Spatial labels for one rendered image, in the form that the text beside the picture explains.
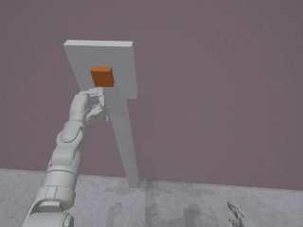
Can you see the left robot hand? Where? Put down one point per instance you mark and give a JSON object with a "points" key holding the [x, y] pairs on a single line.
{"points": [[81, 109]]}

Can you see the left robot upper arm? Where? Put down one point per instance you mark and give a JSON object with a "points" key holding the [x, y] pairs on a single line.
{"points": [[49, 219]]}

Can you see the right robot hand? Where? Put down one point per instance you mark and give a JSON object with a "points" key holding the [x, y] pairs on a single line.
{"points": [[240, 215]]}

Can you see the panel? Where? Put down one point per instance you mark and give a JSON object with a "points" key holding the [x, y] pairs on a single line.
{"points": [[119, 55]]}

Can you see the left robot forearm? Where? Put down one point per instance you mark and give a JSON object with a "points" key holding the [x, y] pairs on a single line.
{"points": [[57, 192]]}

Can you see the button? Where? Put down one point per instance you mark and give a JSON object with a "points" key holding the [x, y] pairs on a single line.
{"points": [[102, 76]]}

